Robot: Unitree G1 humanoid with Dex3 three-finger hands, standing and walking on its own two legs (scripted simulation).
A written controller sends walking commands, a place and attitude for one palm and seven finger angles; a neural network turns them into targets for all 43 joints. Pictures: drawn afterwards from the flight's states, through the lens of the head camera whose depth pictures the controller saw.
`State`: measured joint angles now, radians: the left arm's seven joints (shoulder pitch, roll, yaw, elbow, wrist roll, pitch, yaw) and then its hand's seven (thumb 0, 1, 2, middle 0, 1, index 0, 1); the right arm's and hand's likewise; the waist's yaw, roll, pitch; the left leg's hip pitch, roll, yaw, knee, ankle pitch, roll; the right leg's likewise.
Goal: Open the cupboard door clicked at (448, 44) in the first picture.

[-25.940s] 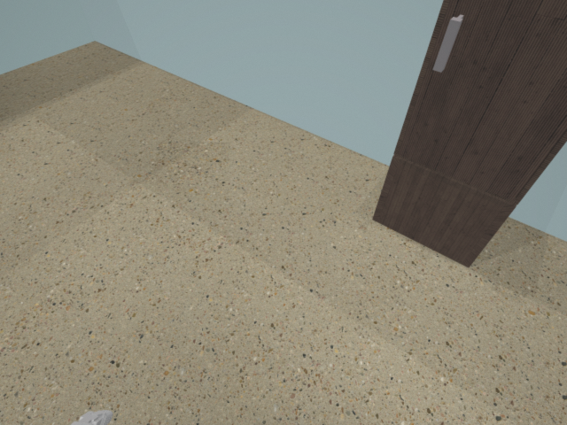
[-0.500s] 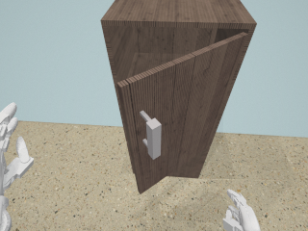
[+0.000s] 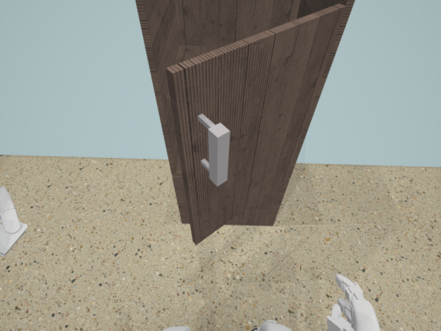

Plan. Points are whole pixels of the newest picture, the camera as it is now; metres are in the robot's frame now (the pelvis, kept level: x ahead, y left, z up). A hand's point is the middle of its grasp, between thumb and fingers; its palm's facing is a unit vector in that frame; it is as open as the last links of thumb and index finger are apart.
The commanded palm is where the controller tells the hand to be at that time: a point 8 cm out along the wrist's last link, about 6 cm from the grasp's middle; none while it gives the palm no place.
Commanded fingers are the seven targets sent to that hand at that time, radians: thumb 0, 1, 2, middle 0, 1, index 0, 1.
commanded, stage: step back with the hand held close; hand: left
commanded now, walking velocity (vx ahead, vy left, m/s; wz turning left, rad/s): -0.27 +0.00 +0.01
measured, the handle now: (211, 150) +0.41 +0.05 +0.11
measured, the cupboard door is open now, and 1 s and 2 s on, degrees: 40 40 40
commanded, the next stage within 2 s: stop stepping back and stand still in 0.54 s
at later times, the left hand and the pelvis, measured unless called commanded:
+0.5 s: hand (17, 285) +0.14 +0.23 +0.18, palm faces +0.36 -0.80 -0.48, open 7.4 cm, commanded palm +0.07 +0.27 +0.20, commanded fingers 0.00 0.90 0.90 -0.20 -0.30 -0.20 -0.30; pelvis -0.08 -0.02 +0.02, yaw -2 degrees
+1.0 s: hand out of the picture -0.01 +0.25 +0.17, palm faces +0.44 -0.80 -0.40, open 7.4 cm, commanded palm -0.07 +0.29 +0.20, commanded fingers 0.00 0.90 0.90 -0.20 -0.30 -0.20 -0.30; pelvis -0.21 -0.01 +0.02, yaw -1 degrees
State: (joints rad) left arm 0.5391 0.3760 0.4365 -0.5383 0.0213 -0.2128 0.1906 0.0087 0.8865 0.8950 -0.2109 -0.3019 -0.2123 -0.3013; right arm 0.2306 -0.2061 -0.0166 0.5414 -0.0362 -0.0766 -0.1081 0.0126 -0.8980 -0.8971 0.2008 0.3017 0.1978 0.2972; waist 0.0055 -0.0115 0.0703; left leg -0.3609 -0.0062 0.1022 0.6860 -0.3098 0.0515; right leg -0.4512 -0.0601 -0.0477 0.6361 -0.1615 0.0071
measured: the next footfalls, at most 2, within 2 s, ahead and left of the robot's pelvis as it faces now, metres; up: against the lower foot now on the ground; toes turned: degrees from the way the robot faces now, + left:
right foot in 0.36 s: -0.03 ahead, -0.12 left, +0.00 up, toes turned -1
left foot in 0.62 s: -0.08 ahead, +0.12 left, +0.00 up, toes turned +1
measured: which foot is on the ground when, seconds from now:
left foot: down 0.00-0.36, up 0.38-0.60, down 0.62-0.86, up 0.88-1.00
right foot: down 0.00-0.16, up 0.18-0.34, down 0.36-0.64, up 0.66-0.80, down 0.82-1.00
